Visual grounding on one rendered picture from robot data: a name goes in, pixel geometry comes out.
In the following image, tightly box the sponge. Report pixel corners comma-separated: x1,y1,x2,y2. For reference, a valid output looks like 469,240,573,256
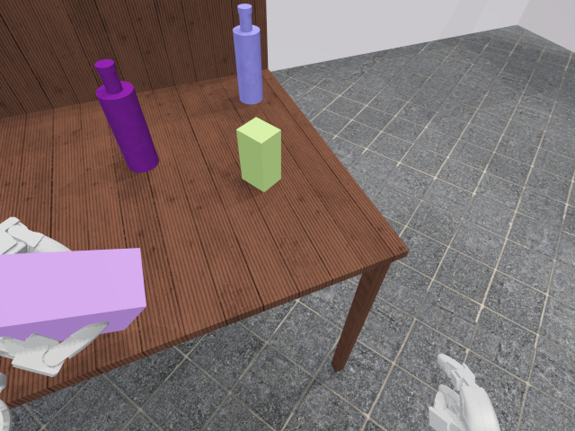
0,248,146,341

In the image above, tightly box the table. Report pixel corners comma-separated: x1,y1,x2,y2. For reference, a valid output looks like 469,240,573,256
0,0,409,409

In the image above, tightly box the robot right hand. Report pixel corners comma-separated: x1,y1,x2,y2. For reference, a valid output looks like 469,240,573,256
429,354,500,431

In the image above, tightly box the robot left hand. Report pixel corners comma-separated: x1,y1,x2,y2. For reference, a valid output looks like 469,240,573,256
0,217,110,377

